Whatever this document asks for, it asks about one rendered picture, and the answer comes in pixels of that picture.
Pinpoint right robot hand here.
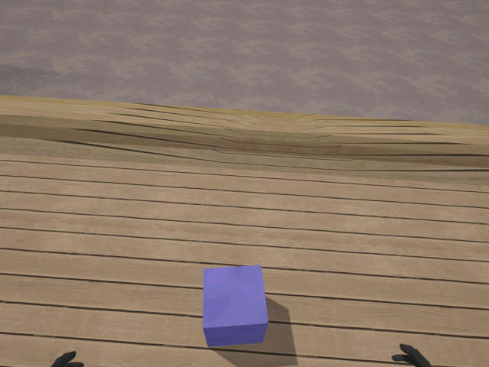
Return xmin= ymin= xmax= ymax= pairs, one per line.
xmin=391 ymin=344 xmax=432 ymax=367

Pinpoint left robot hand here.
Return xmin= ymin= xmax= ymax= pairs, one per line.
xmin=51 ymin=351 xmax=84 ymax=367

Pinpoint carton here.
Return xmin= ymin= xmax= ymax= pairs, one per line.
xmin=202 ymin=265 xmax=269 ymax=347

